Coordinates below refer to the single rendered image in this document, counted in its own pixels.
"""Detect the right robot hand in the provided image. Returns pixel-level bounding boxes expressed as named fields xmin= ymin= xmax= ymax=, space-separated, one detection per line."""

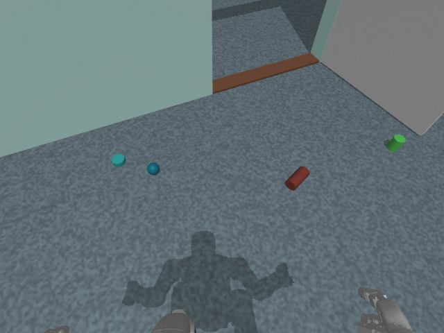
xmin=357 ymin=287 xmax=412 ymax=333

